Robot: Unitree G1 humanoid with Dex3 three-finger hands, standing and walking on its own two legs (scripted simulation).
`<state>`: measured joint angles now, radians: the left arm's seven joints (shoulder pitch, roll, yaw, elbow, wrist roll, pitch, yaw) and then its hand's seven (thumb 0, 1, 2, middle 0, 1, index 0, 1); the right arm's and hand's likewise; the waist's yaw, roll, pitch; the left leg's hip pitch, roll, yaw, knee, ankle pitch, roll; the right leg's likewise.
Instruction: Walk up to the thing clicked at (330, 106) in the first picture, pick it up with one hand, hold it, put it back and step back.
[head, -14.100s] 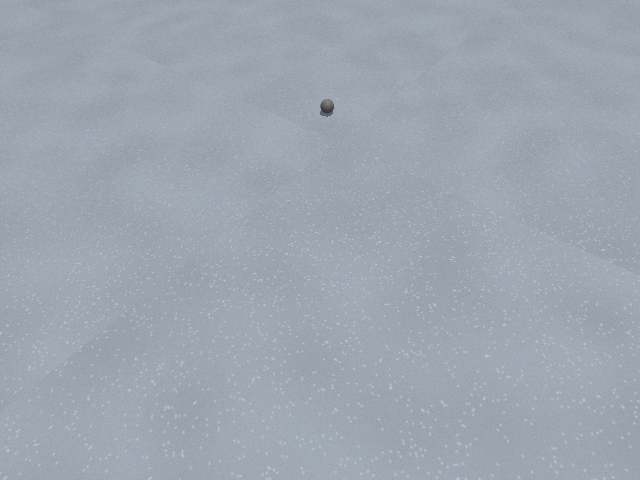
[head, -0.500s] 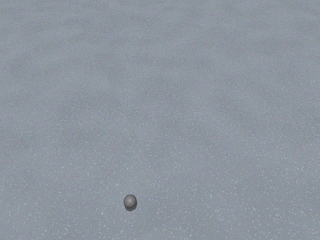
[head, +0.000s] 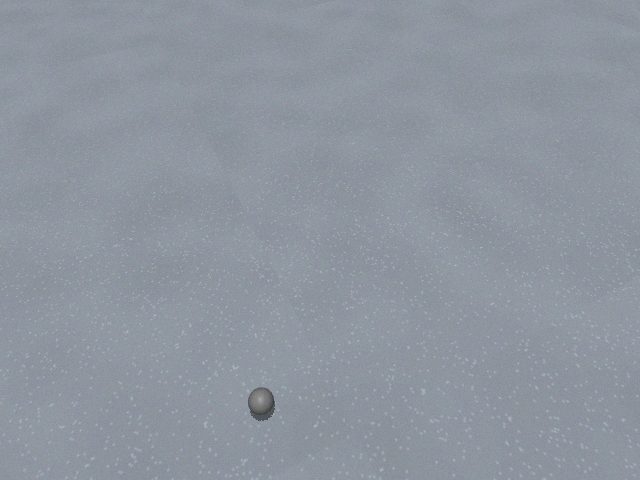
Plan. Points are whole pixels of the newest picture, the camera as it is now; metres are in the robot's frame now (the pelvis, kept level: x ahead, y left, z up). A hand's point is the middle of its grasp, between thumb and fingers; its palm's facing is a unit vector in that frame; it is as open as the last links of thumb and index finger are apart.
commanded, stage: stand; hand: left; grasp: from above
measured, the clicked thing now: (260, 401) +0.44 +0.26 -0.75
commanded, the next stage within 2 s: rise first in 0.30 s
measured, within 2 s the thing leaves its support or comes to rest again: neither
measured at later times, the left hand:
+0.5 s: hand out of the picture +0.10 +0.25 -0.16, palm faces +0.06 -0.94 -0.34, open 7.5 cm
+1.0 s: hand out of the picture +0.12 +0.27 -0.22, palm faces -0.10 -0.89 -0.44, open 13.8 cm
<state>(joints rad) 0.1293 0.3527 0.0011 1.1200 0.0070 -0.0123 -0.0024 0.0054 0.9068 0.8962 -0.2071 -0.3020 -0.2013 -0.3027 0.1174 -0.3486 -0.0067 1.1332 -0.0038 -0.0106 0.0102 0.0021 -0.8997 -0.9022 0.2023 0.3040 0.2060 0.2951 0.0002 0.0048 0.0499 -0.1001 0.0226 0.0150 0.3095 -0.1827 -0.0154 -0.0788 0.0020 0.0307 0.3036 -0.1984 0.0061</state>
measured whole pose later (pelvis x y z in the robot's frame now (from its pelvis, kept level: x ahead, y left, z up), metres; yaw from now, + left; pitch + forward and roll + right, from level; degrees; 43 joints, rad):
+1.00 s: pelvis -0.02 +0.01 -0.08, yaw +1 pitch +15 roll -2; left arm 0.18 0.31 0.13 0.61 0.24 0.15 0.00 0.00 -0.46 0.97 -0.10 -1.05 -0.09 -1.05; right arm 0.21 -0.24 -0.04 0.60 0.02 -0.09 -0.01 0.01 -0.89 -0.90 0.20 0.30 0.21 0.29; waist -0.01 0.01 -0.09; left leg -0.81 0.02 -0.03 1.03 -0.48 0.00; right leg -0.76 0.00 0.00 0.99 -0.50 0.02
